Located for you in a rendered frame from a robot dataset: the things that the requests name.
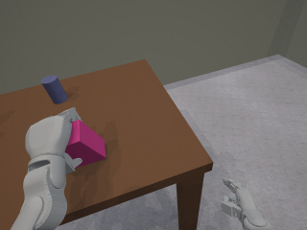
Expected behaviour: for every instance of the table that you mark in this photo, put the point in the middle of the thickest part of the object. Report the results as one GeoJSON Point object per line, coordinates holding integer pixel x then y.
{"type": "Point", "coordinates": [149, 145]}

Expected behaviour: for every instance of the sponge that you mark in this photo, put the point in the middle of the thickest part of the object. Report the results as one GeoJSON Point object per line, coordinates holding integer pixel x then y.
{"type": "Point", "coordinates": [86, 144]}

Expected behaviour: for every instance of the right robot forearm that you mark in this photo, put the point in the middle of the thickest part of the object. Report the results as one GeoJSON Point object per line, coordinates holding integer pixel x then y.
{"type": "Point", "coordinates": [254, 220]}

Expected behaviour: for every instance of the left robot forearm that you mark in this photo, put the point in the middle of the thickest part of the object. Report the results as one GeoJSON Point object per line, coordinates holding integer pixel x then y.
{"type": "Point", "coordinates": [45, 205]}

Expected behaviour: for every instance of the right robot hand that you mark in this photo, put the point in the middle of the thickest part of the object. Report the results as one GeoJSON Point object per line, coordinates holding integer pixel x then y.
{"type": "Point", "coordinates": [243, 201]}

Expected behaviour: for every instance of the left robot hand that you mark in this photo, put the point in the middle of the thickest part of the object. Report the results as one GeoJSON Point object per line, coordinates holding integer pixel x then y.
{"type": "Point", "coordinates": [51, 136]}

